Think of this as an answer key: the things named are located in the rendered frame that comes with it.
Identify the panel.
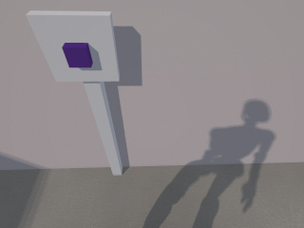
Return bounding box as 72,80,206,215
26,10,123,176

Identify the button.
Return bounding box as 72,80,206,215
62,43,93,67

